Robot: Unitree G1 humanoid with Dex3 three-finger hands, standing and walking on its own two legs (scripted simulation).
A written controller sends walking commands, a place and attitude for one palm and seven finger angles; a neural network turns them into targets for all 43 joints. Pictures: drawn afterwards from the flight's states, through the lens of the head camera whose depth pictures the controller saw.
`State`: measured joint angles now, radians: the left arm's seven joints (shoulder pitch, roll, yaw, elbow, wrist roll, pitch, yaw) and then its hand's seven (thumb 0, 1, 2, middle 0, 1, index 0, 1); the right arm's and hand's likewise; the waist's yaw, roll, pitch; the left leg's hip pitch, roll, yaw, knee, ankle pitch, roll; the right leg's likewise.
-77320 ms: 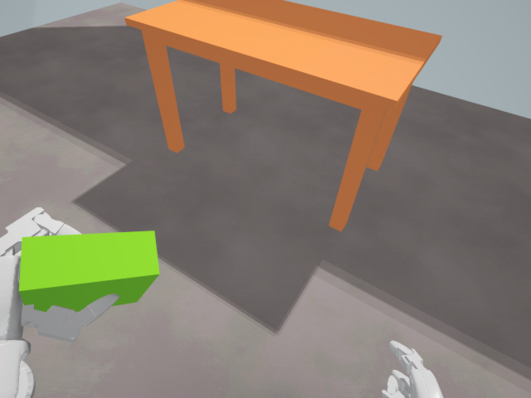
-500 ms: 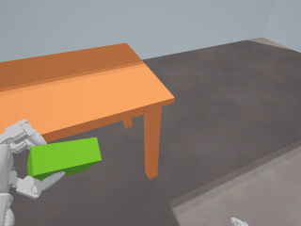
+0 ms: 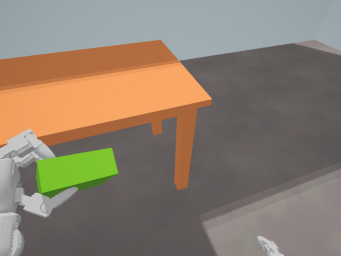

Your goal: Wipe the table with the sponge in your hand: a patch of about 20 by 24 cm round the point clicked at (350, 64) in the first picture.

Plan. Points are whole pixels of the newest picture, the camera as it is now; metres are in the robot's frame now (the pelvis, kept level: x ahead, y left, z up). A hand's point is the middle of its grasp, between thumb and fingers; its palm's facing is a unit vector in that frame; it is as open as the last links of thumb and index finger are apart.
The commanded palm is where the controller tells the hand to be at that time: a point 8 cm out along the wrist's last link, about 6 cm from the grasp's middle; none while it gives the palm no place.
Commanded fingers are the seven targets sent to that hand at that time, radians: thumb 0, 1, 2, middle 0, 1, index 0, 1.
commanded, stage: stop stepping back and stand still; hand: left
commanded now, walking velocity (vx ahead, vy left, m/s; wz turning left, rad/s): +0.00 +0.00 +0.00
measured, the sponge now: (85, 172) +0.24 +0.19 +0.13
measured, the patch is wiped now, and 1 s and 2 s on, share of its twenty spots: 1.00 1.00 1.00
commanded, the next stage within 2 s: stand and wait in 0.64 s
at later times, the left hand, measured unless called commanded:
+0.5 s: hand (42, 152) +0.25 +0.27 +0.17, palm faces +0.41 -0.81 -0.41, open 9.0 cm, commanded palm +0.19 +0.31 +0.20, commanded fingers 0.00 0.10 1.30 -1.20 -1.60 -1.20 -1.60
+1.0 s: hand (33, 161) +0.23 +0.28 +0.17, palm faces +0.41 -0.84 -0.36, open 9.0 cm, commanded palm +0.18 +0.32 +0.20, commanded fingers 0.00 0.10 1.30 -1.20 -1.60 -1.20 -1.60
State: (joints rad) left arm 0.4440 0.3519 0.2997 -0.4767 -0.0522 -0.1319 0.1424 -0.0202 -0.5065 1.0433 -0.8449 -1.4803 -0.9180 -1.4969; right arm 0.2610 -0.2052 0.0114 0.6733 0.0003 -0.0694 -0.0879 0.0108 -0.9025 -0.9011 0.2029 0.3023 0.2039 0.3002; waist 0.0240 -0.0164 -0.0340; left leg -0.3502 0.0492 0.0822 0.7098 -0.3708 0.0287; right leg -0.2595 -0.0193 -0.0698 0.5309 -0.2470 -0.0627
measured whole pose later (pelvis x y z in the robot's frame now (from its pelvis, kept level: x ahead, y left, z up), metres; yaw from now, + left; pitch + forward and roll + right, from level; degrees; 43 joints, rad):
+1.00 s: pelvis +0.02 +0.04 +0.00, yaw +0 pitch -1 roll -1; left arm 0.45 0.35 0.30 -0.47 -0.06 -0.10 0.16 -0.02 -0.50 1.04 -0.84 -1.49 -0.92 -1.50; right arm 0.19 -0.21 0.01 0.61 0.01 -0.03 -0.07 0.01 -0.90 -0.90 0.20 0.30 0.20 0.30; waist 0.01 0.04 0.00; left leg -0.26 0.02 0.02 0.49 -0.22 0.02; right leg -0.19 0.02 -0.03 0.42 -0.22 -0.01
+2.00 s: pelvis +0.01 +0.05 +0.00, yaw +1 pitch -1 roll -2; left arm 0.47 0.36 0.31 -0.49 -0.06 -0.10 0.16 -0.02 -0.50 1.04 -0.85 -1.49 -0.92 -1.50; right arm 0.18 -0.21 0.01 0.60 0.00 -0.04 -0.07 0.01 -0.90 -0.90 0.20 0.30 0.20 0.30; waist 0.02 0.03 0.01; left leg -0.26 0.01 0.02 0.49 -0.21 0.03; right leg -0.18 0.01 -0.03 0.40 -0.20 0.01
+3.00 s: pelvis +0.01 +0.05 +0.00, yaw +1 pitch -1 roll -2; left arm 0.47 0.36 0.32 -0.49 -0.06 -0.11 0.16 -0.02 -0.50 1.03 -0.85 -1.49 -0.92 -1.51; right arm 0.18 -0.21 0.01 0.60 0.00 -0.04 -0.07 0.01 -0.90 -0.90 0.20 0.30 0.20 0.30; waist 0.02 0.04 0.01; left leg -0.26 0.01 0.02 0.48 -0.20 0.03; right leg -0.18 0.01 -0.03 0.39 -0.19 0.01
